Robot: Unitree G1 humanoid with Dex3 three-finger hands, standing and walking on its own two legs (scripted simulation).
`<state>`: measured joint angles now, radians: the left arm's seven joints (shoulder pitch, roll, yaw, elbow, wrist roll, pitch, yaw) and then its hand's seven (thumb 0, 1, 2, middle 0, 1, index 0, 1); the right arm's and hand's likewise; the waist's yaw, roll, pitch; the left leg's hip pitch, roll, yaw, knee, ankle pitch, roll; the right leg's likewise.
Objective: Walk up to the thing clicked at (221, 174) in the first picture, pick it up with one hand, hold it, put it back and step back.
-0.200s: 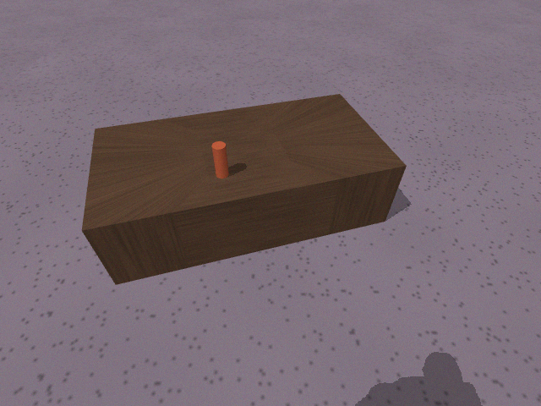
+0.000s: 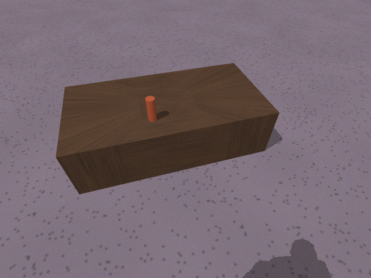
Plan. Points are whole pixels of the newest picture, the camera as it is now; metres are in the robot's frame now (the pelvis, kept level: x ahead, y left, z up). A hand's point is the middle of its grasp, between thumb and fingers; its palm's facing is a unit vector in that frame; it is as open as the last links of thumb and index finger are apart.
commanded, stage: stand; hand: right
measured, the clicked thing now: (151, 109) +1.12 +0.21 -0.35
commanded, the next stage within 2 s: walk up in 0.92 s
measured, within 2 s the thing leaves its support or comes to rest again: neither
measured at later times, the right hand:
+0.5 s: hand out of the picture +0.09 -0.25 -0.16, palm faces -0.04 +0.94 -0.34, open 7.4 cm
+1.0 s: hand out of the picture +0.08 -0.25 -0.16, palm faces -0.08 +0.94 -0.34, open 7.4 cm
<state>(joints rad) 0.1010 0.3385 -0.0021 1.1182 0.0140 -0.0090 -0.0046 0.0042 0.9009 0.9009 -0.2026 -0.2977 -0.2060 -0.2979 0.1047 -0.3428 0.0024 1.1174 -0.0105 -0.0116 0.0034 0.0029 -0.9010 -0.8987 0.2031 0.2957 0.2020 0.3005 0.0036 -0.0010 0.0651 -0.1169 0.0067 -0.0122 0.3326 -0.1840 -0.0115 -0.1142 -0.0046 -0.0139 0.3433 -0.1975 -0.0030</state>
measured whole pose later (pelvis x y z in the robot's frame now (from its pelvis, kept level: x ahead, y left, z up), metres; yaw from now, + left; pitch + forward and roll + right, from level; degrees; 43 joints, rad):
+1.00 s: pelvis +0.01 +0.00 +0.00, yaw +2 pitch -2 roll -1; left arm 0.15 0.35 0.05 1.06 0.03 -0.04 -0.02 0.00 0.90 0.90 -0.21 -0.30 -0.21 -0.30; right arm 0.17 -0.37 -0.04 1.06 -0.04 0.02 0.05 0.00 -0.90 -0.90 0.20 0.30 0.20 0.30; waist 0.01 0.01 0.04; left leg -0.23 0.01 -0.03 0.61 -0.37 0.03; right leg -0.11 -0.01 -0.05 0.37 -0.24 -0.02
